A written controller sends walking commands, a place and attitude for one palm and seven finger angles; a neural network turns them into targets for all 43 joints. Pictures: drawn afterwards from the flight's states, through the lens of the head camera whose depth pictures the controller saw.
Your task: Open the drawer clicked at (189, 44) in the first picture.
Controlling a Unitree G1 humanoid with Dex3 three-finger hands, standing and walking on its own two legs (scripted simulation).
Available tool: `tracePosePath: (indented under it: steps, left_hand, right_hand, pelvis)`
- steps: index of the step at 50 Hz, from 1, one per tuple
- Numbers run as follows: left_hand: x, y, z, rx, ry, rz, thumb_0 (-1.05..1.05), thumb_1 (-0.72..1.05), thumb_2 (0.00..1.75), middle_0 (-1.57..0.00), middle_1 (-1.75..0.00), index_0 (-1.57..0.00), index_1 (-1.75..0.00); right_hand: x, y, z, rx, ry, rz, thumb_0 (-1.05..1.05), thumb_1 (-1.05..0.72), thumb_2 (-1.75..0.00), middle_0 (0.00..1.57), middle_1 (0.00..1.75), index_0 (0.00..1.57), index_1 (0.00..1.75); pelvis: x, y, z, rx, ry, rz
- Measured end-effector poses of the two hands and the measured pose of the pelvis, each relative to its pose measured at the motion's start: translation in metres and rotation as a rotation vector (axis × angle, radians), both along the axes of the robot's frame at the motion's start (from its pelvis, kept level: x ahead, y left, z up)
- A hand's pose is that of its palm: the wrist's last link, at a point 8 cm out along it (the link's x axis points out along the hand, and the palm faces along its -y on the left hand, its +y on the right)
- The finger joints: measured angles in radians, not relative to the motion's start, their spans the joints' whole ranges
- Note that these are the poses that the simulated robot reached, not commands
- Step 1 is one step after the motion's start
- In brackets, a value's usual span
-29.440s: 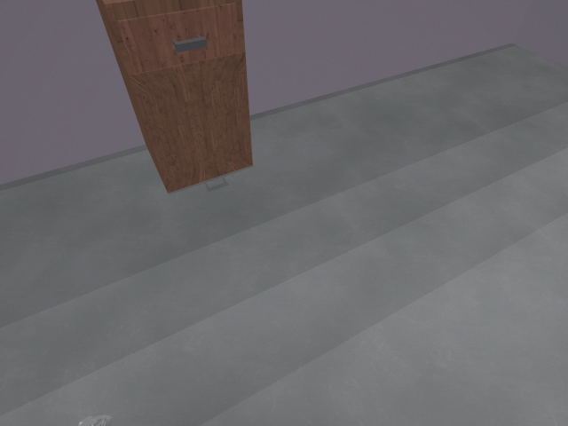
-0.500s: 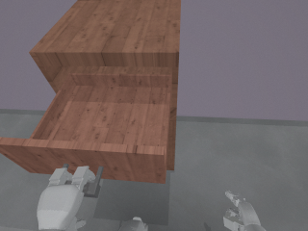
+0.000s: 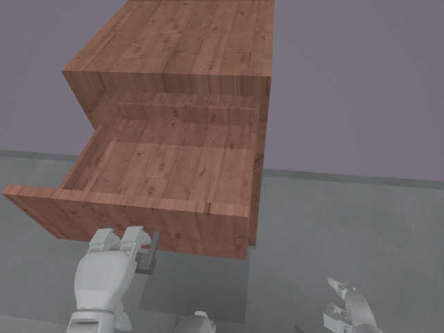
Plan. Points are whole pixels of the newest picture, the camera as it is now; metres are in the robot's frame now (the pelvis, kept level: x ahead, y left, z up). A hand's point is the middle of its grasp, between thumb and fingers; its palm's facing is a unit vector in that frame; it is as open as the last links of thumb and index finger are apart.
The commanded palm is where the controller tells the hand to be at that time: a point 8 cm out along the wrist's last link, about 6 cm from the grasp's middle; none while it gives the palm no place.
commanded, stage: lift the hand off the handle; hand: left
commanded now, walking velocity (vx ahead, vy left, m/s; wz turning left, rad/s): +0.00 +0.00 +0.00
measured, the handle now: (126, 247) +0.26 +0.21 +0.02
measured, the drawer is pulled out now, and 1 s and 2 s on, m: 0.30 0.30 0.30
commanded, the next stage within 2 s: draw the hand back to the body in 1.24 s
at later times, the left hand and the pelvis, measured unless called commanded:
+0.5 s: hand (109, 260) +0.22 +0.21 +0.06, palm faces +0.05 -0.16 -0.99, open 13.5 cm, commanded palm +0.20 +0.21 +0.13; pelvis +0.02 +0.01 +0.03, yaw -1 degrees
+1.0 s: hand (93, 234) +0.23 +0.20 +0.13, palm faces +0.10 -0.18 -0.98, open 13.8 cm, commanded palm +0.20 +0.21 +0.20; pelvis +0.03 +0.02 +0.05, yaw -1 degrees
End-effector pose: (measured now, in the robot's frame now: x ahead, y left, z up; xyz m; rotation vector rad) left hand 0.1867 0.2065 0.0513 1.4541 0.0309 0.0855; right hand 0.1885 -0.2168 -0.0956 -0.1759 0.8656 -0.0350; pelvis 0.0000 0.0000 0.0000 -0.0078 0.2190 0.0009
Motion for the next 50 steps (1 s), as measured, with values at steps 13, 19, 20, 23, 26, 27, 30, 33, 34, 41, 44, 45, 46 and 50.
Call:
tracePosePath:
  steps: [13, 19, 20, 23, 26, 27, 30, 33, 34, 41, 44, 45, 46, 50]
  left_hand:
    - [0.009, 0.006, 0.032, -0.020, 0.019, -0.016, 0.00, -0.48, 0.30, -0.35, -1.21, -0.36, -1.22]
    - [0.009, 0.007, 0.048, -0.042, 0.000, -0.005, 0.00, -0.48, 0.30, -0.33, -1.21, -0.37, -1.23]
    - [0.009, 0.007, 0.051, -0.046, -0.004, -0.005, 0.00, -0.48, 0.30, -0.33, -1.21, -0.37, -1.23]
    - [0.009, 0.006, 0.058, -0.046, -0.008, -0.011, 0.00, -0.49, 0.30, -0.33, -1.20, -0.37, -1.23]
    - [0.009, 0.007, 0.065, -0.043, -0.010, -0.015, 0.00, -0.49, 0.30, -0.32, -1.20, -0.37, -1.23]
    - [0.009, 0.008, 0.068, -0.042, -0.009, -0.017, 0.00, -0.49, 0.30, -0.32, -1.20, -0.37, -1.23]
    - [0.009, 0.011, 0.076, -0.041, -0.010, -0.016, 0.00, -0.49, 0.30, -0.32, -1.20, -0.37, -1.23]
    - [0.009, 0.015, 0.084, -0.039, -0.011, -0.011, 0.00, -0.49, 0.30, -0.32, -1.20, -0.37, -1.23]
    - [0.009, 0.016, 0.087, -0.039, -0.010, -0.010, 0.00, -0.49, 0.30, -0.32, -1.20, -0.37, -1.23]
    - [0.009, 0.017, 0.108, -0.054, -0.028, -0.015, 0.00, -0.49, 0.30, -0.32, -1.20, -0.36, -1.22]
    - [0.010, 0.014, 0.117, -0.060, -0.047, -0.023, 0.00, -0.49, 0.30, -0.32, -1.20, -0.35, -1.22]
    - [0.011, 0.013, 0.120, -0.061, -0.052, -0.026, 0.00, -0.49, 0.30, -0.32, -1.20, -0.34, -1.21]
    - [0.012, 0.011, 0.123, -0.063, -0.057, -0.030, 0.00, -0.49, 0.30, -0.32, -1.20, -0.34, -1.21]
    - [0.015, 0.006, 0.134, -0.064, -0.068, -0.051, 0.00, -0.49, 0.30, -0.32, -1.20, -0.33, -1.21]
  right_hand:
    - [-0.002, 0.002, 0.023, 0.010, -0.033, -0.027, 0.01, -0.91, -0.90, 0.20, 0.30, 0.20, 0.30]
    - [0.005, 0.000, 0.030, 0.010, -0.048, -0.022, 0.01, -0.91, -0.90, 0.20, 0.30, 0.20, 0.30]
    - [0.006, 0.001, 0.032, 0.011, -0.051, -0.020, 0.01, -0.91, -0.90, 0.20, 0.30, 0.20, 0.30]
    - [0.012, 0.004, 0.036, 0.017, -0.061, -0.009, 0.01, -0.91, -0.90, 0.20, 0.30, 0.20, 0.30]
    - [0.018, 0.009, 0.040, 0.029, -0.074, 0.002, 0.01, -0.91, -0.90, 0.20, 0.30, 0.20, 0.30]
    - [0.020, 0.011, 0.041, 0.034, -0.079, 0.006, 0.01, -0.91, -0.90, 0.20, 0.30, 0.20, 0.30]
    - [0.026, 0.017, 0.045, 0.049, -0.095, 0.014, 0.01, -0.91, -0.90, 0.20, 0.30, 0.20, 0.30]
    - [0.032, 0.022, 0.049, 0.061, -0.108, 0.025, 0.01, -0.91, -0.90, 0.20, 0.30, 0.20, 0.30]
    - [0.033, 0.023, 0.050, 0.064, -0.112, 0.028, 0.01, -0.91, -0.90, 0.20, 0.30, 0.20, 0.30]
    - [0.041, 0.029, 0.057, 0.074, -0.124, 0.050, 0.01, -0.91, -0.90, 0.20, 0.30, 0.20, 0.30]
    - [0.043, 0.030, 0.059, 0.078, -0.126, 0.056, 0.01, -0.91, -0.90, 0.20, 0.30, 0.20, 0.30]
    - [0.043, 0.030, 0.060, 0.080, -0.126, 0.058, 0.01, -0.91, -0.90, 0.20, 0.30, 0.20, 0.30]
    - [0.044, 0.030, 0.061, 0.082, -0.126, 0.059, 0.01, -0.91, -0.90, 0.20, 0.30, 0.20, 0.30]
    - [0.045, 0.031, 0.063, 0.092, -0.129, 0.059, 0.01, -0.91, -0.90, 0.20, 0.30, 0.20, 0.30]
  pelvis:
    - [0.008, 0.006, 0.018, -0.002, -0.045, -0.012]
    - [0.012, 0.010, 0.023, -0.002, -0.059, -0.013]
    - [0.013, 0.011, 0.024, -0.002, -0.062, -0.013]
    - [0.015, 0.012, 0.026, 0.000, -0.069, -0.013]
    - [0.018, 0.012, 0.028, 0.000, -0.077, -0.014]
    - [0.018, 0.013, 0.029, 0.000, -0.080, -0.014]
    - [0.020, 0.013, 0.031, -0.001, -0.089, -0.016]
    - [0.022, 0.014, 0.034, -0.001, -0.097, -0.015]
    - [0.023, 0.014, 0.035, -0.002, -0.100, -0.015]
    - [0.027, 0.015, 0.040, -0.002, -0.114, -0.014]
    - [0.028, 0.016, 0.042, -0.002, -0.120, -0.012]
    - [0.028, 0.016, 0.043, -0.002, -0.121, -0.012]
    - [0.028, 0.017, 0.043, -0.002, -0.123, -0.012]
    - [0.030, 0.017, 0.046, 0.000, -0.131, -0.017]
